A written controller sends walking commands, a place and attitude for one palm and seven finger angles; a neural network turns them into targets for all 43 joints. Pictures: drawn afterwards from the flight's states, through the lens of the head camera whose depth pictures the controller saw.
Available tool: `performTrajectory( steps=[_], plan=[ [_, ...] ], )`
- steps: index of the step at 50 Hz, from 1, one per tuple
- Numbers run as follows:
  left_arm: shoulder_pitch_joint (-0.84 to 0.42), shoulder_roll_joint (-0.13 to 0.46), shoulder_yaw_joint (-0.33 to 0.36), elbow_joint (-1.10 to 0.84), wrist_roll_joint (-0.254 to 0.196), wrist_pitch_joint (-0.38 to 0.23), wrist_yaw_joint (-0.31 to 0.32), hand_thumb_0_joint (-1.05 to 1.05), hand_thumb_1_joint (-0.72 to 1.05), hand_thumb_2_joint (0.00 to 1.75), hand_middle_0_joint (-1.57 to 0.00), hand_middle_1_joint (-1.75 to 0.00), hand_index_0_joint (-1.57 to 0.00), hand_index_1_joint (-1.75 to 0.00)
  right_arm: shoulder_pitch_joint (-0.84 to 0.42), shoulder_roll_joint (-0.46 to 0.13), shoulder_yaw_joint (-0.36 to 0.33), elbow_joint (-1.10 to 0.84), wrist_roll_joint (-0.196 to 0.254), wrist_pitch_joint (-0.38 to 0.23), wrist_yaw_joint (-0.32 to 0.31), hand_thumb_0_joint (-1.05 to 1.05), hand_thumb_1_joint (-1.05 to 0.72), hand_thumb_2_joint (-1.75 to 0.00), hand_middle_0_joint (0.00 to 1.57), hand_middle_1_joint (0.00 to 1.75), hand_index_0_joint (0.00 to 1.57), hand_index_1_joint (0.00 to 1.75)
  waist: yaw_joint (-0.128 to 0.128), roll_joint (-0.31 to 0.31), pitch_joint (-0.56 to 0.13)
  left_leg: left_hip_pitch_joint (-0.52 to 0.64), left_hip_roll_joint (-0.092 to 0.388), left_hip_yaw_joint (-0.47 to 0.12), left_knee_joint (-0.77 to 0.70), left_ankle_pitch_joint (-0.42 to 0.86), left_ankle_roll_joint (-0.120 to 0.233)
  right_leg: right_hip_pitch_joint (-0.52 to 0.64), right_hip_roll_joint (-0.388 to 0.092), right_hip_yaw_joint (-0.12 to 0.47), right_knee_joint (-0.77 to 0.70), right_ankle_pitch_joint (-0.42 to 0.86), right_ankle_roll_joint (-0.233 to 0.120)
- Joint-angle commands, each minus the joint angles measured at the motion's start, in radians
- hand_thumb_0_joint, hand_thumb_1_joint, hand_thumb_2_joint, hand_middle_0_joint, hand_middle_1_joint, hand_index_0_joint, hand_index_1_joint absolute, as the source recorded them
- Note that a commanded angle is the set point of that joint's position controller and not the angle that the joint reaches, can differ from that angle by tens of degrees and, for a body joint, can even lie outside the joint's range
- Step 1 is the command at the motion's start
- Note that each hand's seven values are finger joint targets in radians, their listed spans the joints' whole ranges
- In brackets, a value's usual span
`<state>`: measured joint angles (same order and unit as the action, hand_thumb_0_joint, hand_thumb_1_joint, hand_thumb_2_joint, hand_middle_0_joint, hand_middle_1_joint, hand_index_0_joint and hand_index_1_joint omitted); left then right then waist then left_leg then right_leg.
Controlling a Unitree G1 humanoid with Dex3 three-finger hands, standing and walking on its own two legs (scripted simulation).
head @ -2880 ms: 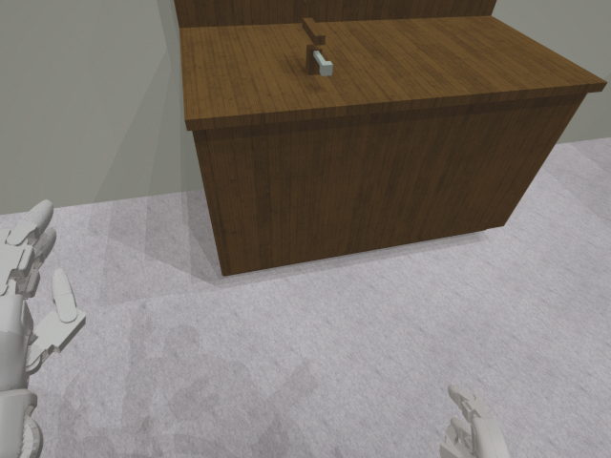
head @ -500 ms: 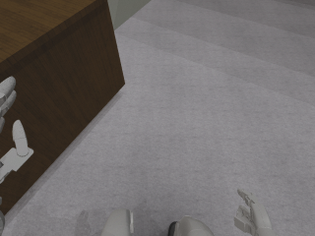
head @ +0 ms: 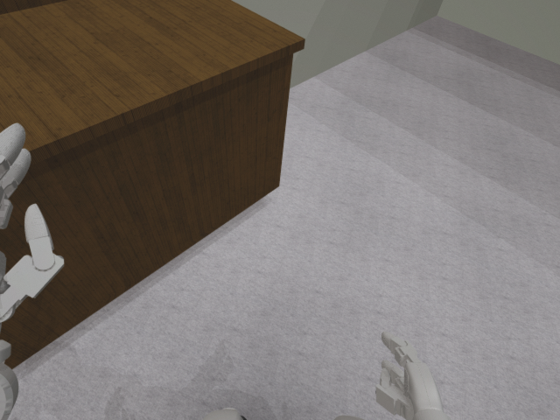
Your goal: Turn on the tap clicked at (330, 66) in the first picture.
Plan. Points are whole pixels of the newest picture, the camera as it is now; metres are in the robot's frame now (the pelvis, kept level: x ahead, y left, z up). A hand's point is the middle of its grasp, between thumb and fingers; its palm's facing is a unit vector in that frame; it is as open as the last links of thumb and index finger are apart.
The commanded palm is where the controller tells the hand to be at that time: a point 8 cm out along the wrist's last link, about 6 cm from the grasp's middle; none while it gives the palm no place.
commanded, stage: turn to face it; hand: left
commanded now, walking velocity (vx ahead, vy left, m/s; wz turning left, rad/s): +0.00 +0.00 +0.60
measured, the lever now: out of the picture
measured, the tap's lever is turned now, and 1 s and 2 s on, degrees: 0 0 0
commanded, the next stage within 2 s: take the last steps up to it in 0.66 s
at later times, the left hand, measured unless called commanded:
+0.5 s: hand out of the picture +0.09 +0.22 +0.18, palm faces +0.59 -0.67 -0.44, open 7.4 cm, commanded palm +0.02 +0.24 +0.18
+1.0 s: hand out of the picture -0.05 +0.23 +0.18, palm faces +0.74 -0.55 -0.39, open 7.4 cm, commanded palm -0.11 +0.23 +0.18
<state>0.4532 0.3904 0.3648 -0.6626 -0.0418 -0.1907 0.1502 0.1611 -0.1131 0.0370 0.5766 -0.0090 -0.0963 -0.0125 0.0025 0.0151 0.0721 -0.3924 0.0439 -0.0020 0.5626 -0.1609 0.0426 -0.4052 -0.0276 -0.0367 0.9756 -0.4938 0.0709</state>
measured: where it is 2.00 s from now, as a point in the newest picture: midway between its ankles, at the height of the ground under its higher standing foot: outside the picture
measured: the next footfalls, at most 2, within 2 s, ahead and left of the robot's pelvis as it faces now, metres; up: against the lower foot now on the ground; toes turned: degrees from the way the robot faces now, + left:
right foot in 0.22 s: +0.00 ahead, -0.15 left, +0.00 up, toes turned +2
left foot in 0.64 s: -0.10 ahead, +0.06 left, +0.00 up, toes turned +25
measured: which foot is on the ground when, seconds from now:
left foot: down 0.00-0.22, up 0.24-0.62, down 0.64-1.00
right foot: up 0.00-0.20, down 0.22-0.64, up 0.66-1.00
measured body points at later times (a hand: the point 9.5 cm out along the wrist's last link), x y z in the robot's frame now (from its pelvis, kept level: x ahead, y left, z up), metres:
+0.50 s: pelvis -0.06 -0.07 +0.01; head -0.03 -0.08 +0.46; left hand +0.06 +0.25 +0.20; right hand +0.15 -0.29 -0.09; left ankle -0.10 +0.06 -0.68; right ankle -0.04 -0.15 -0.73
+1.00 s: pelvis -0.14 -0.09 +0.00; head -0.14 -0.10 +0.45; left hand -0.10 +0.25 +0.20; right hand +0.10 -0.19 -0.09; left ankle -0.14 +0.04 -0.73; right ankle -0.13 -0.19 -0.72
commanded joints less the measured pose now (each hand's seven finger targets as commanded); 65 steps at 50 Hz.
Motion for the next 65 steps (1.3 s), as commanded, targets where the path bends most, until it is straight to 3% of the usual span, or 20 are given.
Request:
performTrajectory(
  steps=[1,8,9,10,11,12,17,28,30,31,32,33,39,44,49,50,52,53,58,65],
  plan=[
    [0.063,0.097,0.113,-0.103,-0.026,-0.030,0.012,0.00,0.90,0.90,-0.20,-0.30,-0.20,-0.30,0.004,-0.197,-0.091,-0.120,0.014,-0.034,-0.024,0.00,-0.90,-0.90,0.20,0.30,0.20,0.30,-0.024,0.216,-0.214,0.165,0.196,-0.246,-0.267,0.039,0.078,0.020,0.034,-0.032,-0.057,0.021,0.015],
    [-0.008,0.092,0.064,-0.080,-0.028,0.016,-0.001,0.00,0.90,0.90,-0.20,-0.30,-0.20,-0.30,-0.021,-0.190,-0.071,-0.131,0.018,-0.025,-0.030,0.00,-0.90,-0.90,0.20,0.30,0.20,0.30,0.000,0.202,-0.201,0.098,0.133,-0.247,-0.279,-0.069,0.047,0.227,0.068,-0.056,-0.470,0.022,-0.016],
    [-0.030,0.109,0.069,-0.099,-0.023,0.018,0.000,0.00,0.90,0.90,-0.20,-0.30,-0.20,-0.30,-0.033,-0.184,-0.067,-0.138,0.019,-0.022,-0.030,0.00,-0.90,-0.90,0.20,0.30,0.20,0.30,0.014,0.166,-0.203,0.041,0.103,-0.213,-0.209,-0.144,0.024,0.300,0.021,-0.029,-0.611,0.103,-0.042],
    [-0.050,0.141,0.076,-0.106,-0.010,0.025,0.005,0.00,0.90,0.90,-0.20,-0.30,-0.20,-0.30,-0.031,-0.161,-0.064,-0.141,0.021,-0.014,-0.030,0.00,-0.90,-0.90,0.20,0.30,0.20,0.30,0.013,0.000,-0.183,-0.081,0.036,-0.135,-0.044,-0.277,-0.021,0.353,-0.137,0.105,-0.736,0.133,-0.103],
    [-0.084,0.210,0.110,-0.133,-0.006,0.034,0.017,0.00,0.90,0.90,-0.20,-0.30,-0.20,-0.30,-0.061,-0.136,-0.060,-0.154,0.022,-0.004,-0.035,0.00,-0.90,-0.90,0.20,0.30,0.20,0.30,0.023,-0.229,-0.147,-0.207,-0.077,0.009,0.288,-0.342,-0.086,0.306,-0.389,0.387,-0.807,0.113,-0.198],
    [-0.150,0.212,0.100,-0.139,-0.024,0.026,0.026,0.00,0.90,0.90,-0.20,-0.30,-0.20,-0.30,-0.095,-0.172,-0.063,-0.135,0.011,-0.016,-0.047,0.00,-0.90,-0.90,0.20,0.30,0.20,0.30,0.023,-0.188,-0.108,-0.232,-0.060,-0.019,0.523,-0.348,-0.103,0.196,-0.469,0.382,-0.805,0.233,-0.222],
    [-0.045,0.183,0.124,-0.035,-0.001,0.003,0.018,0.00,0.90,0.90,-0.20,-0.30,-0.20,-0.30,-0.097,-0.155,-0.058,-0.123,0.015,-0.004,-0.079,0.00,-0.90,-0.90,0.20,0.30,0.20,0.30,-0.001,-0.104,-0.102,-0.203,-0.004,0.039,0.573,-0.226,-0.125,0.252,-0.291,-0.002,-0.649,0.732,-0.159],
    [0.025,0.129,0.110,-0.064,0.004,-0.029,0.058,0.00,0.90,0.90,-0.20,-0.30,-0.20,-0.30,0.000,-0.174,-0.073,-0.161,-0.001,0.004,-0.080,0.00,-0.90,-0.90,0.20,0.30,0.20,0.30,0.014,-0.210,-0.260,0.002,-0.034,0.136,0.017,-0.233,-0.071,0.427,-0.308,-0.010,-0.471,0.908,-0.171],
    [-0.010,0.128,0.099,-0.119,-0.001,-0.033,0.062,0.00,0.90,0.90,-0.20,-0.30,-0.20,-0.30,0.023,-0.184,-0.082,-0.161,0.001,0.012,-0.081,0.00,-0.90,-0.90,0.20,0.30,0.20,0.30,-0.027,-0.140,-0.298,0.189,-0.033,0.129,-0.148,-0.033,-0.057,0.342,-0.261,-0.059,-0.348,0.827,-0.109],
    [-0.028,0.143,0.093,-0.176,-0.006,-0.041,0.061,0.00,0.90,0.90,-0.20,-0.30,-0.20,-0.30,0.015,-0.206,-0.090,-0.171,0.004,0.008,-0.085,0.00,-0.90,-0.90,0.20,0.30,0.20,0.30,-0.033,0.009,-0.302,0.316,0.078,0.015,-0.168,0.209,-0.018,0.203,-0.192,-0.092,-0.206,0.650,-0.063],
    [-0.040,0.141,0.082,-0.224,-0.013,-0.061,0.058,0.00,0.90,0.90,-0.20,-0.30,-0.20,-0.30,-0.004,-0.228,-0.091,-0.185,0.004,-0.006,-0.078,0.00,-0.90,-0.90,0.20,0.30,0.20,0.30,-0.020,0.245,-0.275,0.426,0.270,-0.234,-0.173,0.674,0.072,-0.035,-0.072,-0.103,-0.063,0.148,-0.011],
    [-0.015,0.161,0.096,-0.190,0.007,-0.077,0.049,0.00,0.90,0.90,-0.20,-0.30,-0.20,-0.30,0.019,-0.216,-0.087,-0.169,0.003,-0.017,-0.060,0.00,-0.90,-0.90,0.20,0.30,0.20,0.30,0.000,0.277,-0.244,0.438,0.357,-0.318,-0.169,0.867,0.146,-0.137,-0.042,-0.038,0.050,-0.149,-0.020],
    [-0.043,0.112,0.065,-0.159,0.013,-0.065,0.028,0.00,0.90,0.90,-0.20,-0.30,-0.20,-0.30,-0.002,-0.213,-0.087,-0.113,0.013,-0.049,-0.020,0.00,-0.90,-0.90,0.20,0.30,0.20,0.30,-0.012,0.248,-0.143,0.189,0.193,-0.101,-0.213,0.363,0.087,-0.013,-0.008,-0.043,-0.032,0.088,-0.009],
    [-0.056,0.078,0.040,-0.001,0.003,-0.045,0.015,0.00,0.90,0.90,-0.20,-0.30,-0.20,-0.30,-0.024,-0.207,-0.073,-0.097,0.017,-0.035,-0.031,0.00,-0.90,-0.90,0.20,0.30,0.20,0.30,-0.018,0.206,-0.095,0.044,0.205,-0.178,-0.357,-0.341,0.117,0.079,0.015,-0.071,-0.147,0.059,-0.012],
    [-0.136,0.098,0.030,0.040,0.020,-0.022,0.018,0.00,0.90,0.90,-0.20,-0.30,-0.20,-0.30,-0.048,-0.195,-0.064,-0.094,0.012,-0.010,-0.052,0.00,-0.90,-0.90,0.20,0.30,0.20,0.30,0.007,0.128,-0.136,-0.077,0.146,-0.158,-0.275,-0.527,0.068,0.359,0.029,-0.110,-0.537,0.036,-0.057],
    [-0.139,0.110,0.033,0.035,0.028,-0.019,0.018,0.00,0.90,0.90,-0.20,-0.30,-0.20,-0.30,-0.042,-0.184,-0.065,-0.094,0.014,-0.004,-0.053,0.00,-0.90,-0.90,0.20,0.30,0.20,0.30,0.010,0.027,-0.150,-0.125,0.093,-0.094,-0.104,-0.490,0.032,0.403,-0.052,-0.006,-0.629,0.000,-0.100],
    [-0.191,0.187,0.053,-0.024,0.018,-0.018,0.016,0.00,0.90,0.90,-0.20,-0.30,-0.20,-0.30,-0.111,-0.174,-0.061,-0.112,0.014,-0.005,-0.054,0.00,-0.90,-0.90,0.20,0.30,0.20,0.30,0.029,-0.282,-0.056,-0.362,-0.050,0.017,0.467,-0.361,-0.048,0.336,-0.426,0.556,-0.873,-0.157,-0.264],
    [-0.235,0.200,0.076,-0.053,0.008,-0.039,0.024,0.00,0.90,0.90,-0.20,-0.30,-0.20,-0.30,-0.100,-0.199,-0.063,-0.086,0.003,-0.023,-0.058,0.00,-0.90,-0.90,0.20,0.30,0.20,0.30,0.011,-0.172,-0.052,-0.355,-0.018,-0.022,0.582,-0.271,-0.067,0.303,-0.429,0.488,-0.861,-0.035,-0.255],
    [-0.095,0.168,0.092,0.000,0.017,-0.074,0.014,0.00,0.90,0.90,-0.20,-0.30,-0.20,-0.30,-0.074,-0.189,-0.065,-0.067,0.012,-0.005,-0.063,0.00,-0.90,-0.90,0.20,0.30,0.20,0.30,-0.004,-0.055,-0.052,-0.308,0.030,0.026,0.554,-0.122,-0.083,0.304,-0.287,0.134,-0.749,0.391,-0.199],
    [0.002,0.151,0.125,0.047,0.008,-0.081,0.033,0.00,0.90,0.90,-0.20,-0.30,-0.20,-0.30,-0.028,-0.184,-0.090,-0.110,0.015,-0.013,-0.063,0.00,-0.90,-0.90,0.20,0.30,0.20,0.30,0.030,-0.183,-0.132,-0.159,0.016,0.160,0.151,-0.129,-0.053,0.412,-0.263,0.090,-0.681,0.508,-0.218]
  ],
)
